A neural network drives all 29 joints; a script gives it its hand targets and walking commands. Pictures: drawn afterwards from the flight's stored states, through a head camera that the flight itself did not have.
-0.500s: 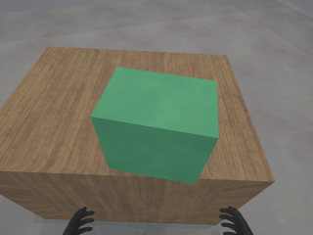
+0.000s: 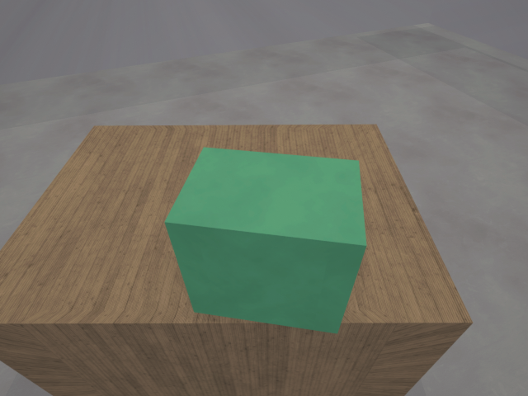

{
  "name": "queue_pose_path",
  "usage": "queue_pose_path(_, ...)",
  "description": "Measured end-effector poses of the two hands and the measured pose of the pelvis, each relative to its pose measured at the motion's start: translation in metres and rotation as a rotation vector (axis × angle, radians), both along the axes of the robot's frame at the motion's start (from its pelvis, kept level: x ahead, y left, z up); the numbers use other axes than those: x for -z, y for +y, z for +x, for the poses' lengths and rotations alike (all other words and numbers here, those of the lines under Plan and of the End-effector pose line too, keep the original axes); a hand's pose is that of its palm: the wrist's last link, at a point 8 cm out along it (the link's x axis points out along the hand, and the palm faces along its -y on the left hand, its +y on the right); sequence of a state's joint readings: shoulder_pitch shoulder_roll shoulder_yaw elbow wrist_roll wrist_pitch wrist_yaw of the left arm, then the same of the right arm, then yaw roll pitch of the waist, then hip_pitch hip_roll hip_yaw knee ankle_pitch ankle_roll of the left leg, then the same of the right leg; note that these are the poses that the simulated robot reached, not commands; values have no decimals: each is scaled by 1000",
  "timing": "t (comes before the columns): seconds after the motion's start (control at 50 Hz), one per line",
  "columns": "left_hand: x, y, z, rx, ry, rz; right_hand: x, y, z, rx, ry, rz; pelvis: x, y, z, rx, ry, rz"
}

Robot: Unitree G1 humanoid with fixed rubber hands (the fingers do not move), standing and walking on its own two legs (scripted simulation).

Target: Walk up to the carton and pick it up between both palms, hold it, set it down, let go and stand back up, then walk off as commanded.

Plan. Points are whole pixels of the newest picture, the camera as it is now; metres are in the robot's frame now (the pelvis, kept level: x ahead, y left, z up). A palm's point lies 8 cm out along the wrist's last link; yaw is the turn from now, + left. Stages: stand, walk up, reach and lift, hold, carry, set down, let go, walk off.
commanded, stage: stand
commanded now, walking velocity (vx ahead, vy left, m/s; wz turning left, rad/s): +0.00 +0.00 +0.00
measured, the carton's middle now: (271, 241) +0.40 +0.00 +0.02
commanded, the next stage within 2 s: none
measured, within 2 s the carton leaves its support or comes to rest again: neither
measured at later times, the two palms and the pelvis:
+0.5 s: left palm out of the picture +0.02 +0.30 -0.12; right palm out of the picture +0.00 -0.28 -0.12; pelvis -0.03 +0.01 +0.00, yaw -1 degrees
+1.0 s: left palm out of the picture +0.06 +0.29 -0.12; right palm out of the picture +0.04 -0.29 -0.12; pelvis -0.02 +0.00 +0.00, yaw -1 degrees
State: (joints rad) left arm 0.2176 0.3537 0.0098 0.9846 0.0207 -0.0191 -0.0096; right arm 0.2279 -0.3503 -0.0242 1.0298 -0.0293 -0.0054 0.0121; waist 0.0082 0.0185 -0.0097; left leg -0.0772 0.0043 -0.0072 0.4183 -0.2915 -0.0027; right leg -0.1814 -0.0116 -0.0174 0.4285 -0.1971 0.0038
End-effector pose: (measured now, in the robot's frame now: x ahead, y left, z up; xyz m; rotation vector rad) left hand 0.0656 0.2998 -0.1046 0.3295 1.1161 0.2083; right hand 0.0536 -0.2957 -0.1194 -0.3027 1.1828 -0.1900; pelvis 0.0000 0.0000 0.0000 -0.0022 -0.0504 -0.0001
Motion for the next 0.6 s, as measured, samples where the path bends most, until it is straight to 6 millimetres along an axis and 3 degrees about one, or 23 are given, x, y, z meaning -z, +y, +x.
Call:
queue_pose_path(0.28, 11, -5, -25, 18, 63, -44, 4, 23, -35, 28, 48, 41, -3, 9, -22, 15, -21, 9)
queue_pose_path(0.6, 14, 0, -56, -1, 172, -30, 6, 14, -48, 42, 105, 31, -3, 9, -26, 20, -7, 14)
